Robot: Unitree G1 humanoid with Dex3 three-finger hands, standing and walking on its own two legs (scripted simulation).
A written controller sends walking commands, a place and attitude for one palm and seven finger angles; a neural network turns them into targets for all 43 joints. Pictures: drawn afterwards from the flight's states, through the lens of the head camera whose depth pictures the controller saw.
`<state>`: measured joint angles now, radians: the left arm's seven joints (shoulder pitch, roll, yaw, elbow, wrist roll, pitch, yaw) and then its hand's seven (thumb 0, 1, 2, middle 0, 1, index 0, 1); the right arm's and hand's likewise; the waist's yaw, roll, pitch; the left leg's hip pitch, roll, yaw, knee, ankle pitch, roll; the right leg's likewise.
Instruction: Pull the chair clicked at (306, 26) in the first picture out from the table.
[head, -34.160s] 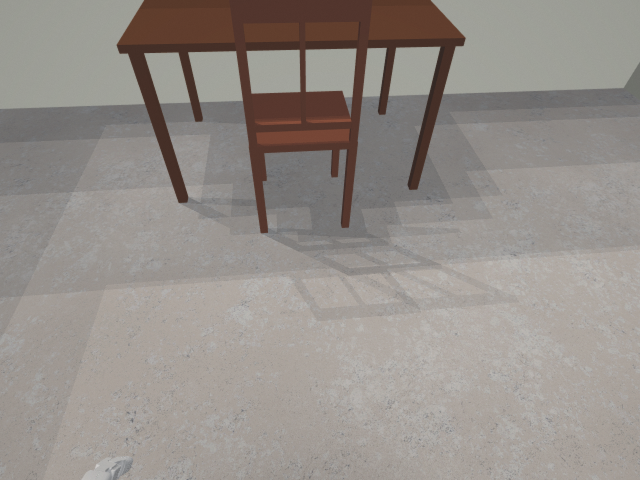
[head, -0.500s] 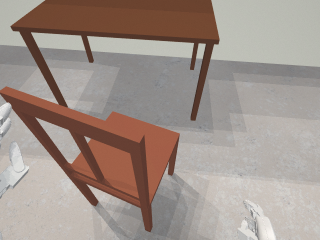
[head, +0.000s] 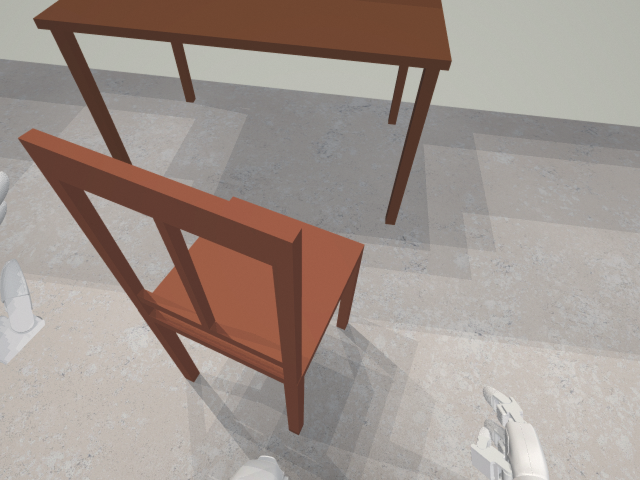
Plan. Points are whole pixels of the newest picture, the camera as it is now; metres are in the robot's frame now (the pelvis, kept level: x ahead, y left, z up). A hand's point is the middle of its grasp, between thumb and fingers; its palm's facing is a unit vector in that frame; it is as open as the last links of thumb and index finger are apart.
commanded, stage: step back with the hand held close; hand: left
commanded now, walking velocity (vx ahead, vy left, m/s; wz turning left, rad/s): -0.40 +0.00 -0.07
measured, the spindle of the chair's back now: (190, 279) +0.40 +0.24 -0.07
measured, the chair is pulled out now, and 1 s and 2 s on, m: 0.57 0.57 0.57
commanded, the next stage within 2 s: stop stepping back and stand still in 0.32 s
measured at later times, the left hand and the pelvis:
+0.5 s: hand (32, 387) +0.15 +0.22 +0.20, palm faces +0.35 -0.79 -0.51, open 7.4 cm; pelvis -0.06 -0.03 +0.01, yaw -3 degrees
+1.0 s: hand out of the picture +0.08 +0.24 +0.17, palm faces +0.46 -0.77 -0.44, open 7.4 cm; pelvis -0.11 -0.03 +0.01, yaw -1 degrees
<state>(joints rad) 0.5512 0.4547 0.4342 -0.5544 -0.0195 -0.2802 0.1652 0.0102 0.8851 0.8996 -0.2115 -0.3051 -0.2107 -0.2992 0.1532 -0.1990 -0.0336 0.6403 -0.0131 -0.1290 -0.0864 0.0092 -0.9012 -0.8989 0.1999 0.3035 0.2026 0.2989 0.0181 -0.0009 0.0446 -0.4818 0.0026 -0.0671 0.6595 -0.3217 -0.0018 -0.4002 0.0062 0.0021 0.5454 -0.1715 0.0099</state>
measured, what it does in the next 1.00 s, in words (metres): walks backwards: right foot, then left foot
